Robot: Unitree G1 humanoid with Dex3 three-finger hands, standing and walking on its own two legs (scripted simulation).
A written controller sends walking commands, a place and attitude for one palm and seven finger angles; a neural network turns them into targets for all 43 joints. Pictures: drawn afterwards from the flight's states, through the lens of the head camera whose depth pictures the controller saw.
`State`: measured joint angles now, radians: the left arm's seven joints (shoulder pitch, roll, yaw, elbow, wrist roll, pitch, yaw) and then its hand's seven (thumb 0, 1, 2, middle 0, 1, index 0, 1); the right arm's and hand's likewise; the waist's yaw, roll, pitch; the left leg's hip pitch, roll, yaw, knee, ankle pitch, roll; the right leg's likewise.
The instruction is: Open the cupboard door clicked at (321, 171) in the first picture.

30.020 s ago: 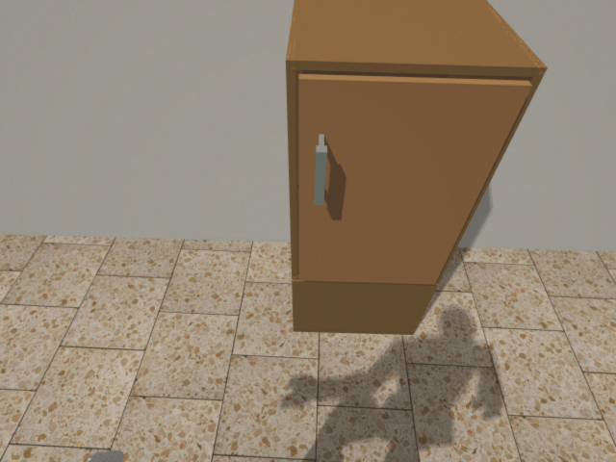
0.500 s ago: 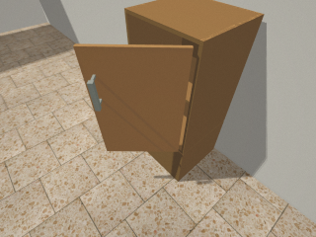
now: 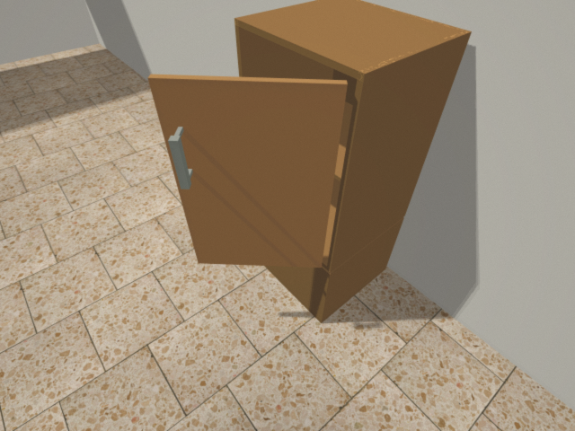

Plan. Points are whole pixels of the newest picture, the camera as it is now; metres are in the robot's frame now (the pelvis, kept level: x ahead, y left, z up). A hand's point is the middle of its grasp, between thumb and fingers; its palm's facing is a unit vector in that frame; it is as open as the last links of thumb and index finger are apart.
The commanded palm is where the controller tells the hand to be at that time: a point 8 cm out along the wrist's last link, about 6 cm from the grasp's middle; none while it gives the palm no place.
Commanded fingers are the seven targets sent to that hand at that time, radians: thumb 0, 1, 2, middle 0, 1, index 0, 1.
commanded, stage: come to a stop and stand still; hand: left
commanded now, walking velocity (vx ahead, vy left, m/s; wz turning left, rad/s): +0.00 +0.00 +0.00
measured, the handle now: (182, 158) +0.65 +0.27 +0.02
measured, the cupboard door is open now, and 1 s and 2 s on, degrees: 48 48 48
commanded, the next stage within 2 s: look again from close up in 1.48 s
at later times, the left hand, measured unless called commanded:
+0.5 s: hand out of the picture -0.12 +0.14 -0.17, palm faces +0.12 -0.98 -0.18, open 7.4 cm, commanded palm none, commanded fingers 0.00 0.90 0.90 -0.20 -0.30 -0.20 -0.30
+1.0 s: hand out of the picture -0.03 +0.14 -0.16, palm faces -0.02 -0.97 -0.23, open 7.3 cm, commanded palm none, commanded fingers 0.00 0.90 0.90 -0.20 -0.30 -0.20 -0.30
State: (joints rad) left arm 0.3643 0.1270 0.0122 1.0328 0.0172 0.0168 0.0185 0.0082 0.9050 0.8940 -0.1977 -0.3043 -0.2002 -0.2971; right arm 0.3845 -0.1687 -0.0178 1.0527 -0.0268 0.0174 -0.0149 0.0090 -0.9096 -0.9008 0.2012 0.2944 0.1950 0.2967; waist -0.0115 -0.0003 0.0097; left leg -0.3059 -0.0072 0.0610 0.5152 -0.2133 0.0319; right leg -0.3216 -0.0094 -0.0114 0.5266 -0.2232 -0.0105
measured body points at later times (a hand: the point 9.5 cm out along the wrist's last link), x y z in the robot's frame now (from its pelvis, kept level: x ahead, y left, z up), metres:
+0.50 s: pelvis -0.08 -0.01 +0.00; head -0.11 -0.02 +0.45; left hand -0.13 +0.19 -0.16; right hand -0.03 -0.25 -0.15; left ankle -0.06 +0.10 -0.68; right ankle +0.00 -0.10 -0.73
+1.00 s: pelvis -0.09 -0.04 +0.00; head -0.08 -0.07 +0.45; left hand -0.03 +0.19 -0.14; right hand -0.19 -0.23 -0.16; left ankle -0.12 +0.08 -0.73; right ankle -0.07 -0.15 -0.74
